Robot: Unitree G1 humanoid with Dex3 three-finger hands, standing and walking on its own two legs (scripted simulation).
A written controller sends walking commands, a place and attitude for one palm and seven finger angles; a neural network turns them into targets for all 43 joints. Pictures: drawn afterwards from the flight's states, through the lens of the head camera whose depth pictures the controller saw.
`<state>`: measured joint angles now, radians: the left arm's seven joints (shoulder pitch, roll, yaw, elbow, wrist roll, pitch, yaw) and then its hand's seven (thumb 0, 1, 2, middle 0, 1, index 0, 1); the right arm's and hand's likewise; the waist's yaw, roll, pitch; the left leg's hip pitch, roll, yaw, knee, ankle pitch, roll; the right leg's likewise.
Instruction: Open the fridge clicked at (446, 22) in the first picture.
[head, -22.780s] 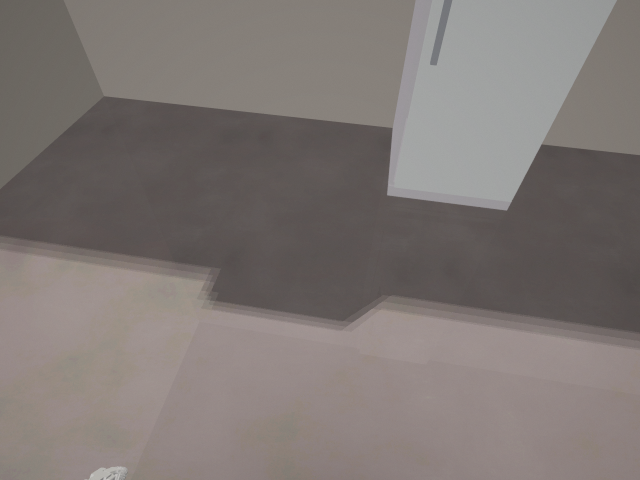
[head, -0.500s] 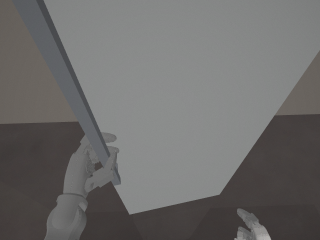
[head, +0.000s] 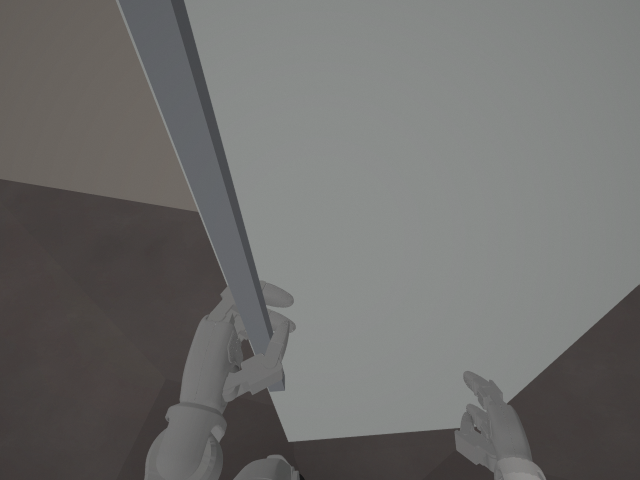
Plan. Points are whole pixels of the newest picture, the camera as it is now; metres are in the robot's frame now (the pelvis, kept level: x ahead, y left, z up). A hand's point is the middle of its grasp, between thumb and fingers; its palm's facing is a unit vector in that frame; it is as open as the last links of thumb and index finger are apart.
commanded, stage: walk backward, drawing the door open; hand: left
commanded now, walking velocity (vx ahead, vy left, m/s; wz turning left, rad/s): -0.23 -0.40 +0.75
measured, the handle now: (247, 267) +0.28 +0.09 +0.18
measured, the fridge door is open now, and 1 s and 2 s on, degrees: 17 45 65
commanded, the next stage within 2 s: stop walking and hold the door back in 1.34 s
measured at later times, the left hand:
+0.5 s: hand (301, 433) +0.16 +0.03 +0.09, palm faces +0.31 -0.93 -0.18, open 6.1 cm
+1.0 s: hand out of the picture +0.04 -0.06 +0.09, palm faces +0.80 -0.56 -0.21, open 5.9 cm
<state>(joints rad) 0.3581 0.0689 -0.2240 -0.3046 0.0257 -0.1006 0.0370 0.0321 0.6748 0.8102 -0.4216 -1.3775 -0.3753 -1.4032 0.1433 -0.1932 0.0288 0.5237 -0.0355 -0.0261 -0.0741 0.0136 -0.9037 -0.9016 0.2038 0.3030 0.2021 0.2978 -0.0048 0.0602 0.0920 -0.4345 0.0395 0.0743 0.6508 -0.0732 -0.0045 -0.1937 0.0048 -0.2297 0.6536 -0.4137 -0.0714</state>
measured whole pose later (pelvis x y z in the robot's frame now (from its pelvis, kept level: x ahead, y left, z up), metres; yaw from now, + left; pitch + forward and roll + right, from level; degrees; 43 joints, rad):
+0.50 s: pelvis -0.06 -0.16 +0.01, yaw +25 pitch +0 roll +1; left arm 0.18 0.15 -0.10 -0.19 0.03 -0.08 0.06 0.02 0.68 0.82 -0.43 -1.38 -0.31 -1.40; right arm 0.21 -0.15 -0.02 0.63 -0.06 -0.10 -0.10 0.02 -0.91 -0.90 0.20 0.30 0.20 0.30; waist -0.08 0.00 0.08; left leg -0.32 0.03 0.00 0.58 -0.27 -0.03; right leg -0.55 0.01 -0.05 1.02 -0.43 0.02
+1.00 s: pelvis -0.03 -0.36 +0.02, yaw +46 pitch +1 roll +2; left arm 0.25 0.18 0.07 -0.21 0.00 -0.06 0.09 0.02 0.68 0.83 -0.39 -1.30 -0.35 -1.40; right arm 0.21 -0.21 -0.03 0.61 -0.02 -0.08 -0.13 0.01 -0.91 -0.90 0.20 0.30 0.21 0.30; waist -0.02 -0.02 0.04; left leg -0.27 0.02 0.17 0.68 -0.48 -0.01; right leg -0.36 -0.05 -0.33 0.47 -0.15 -0.12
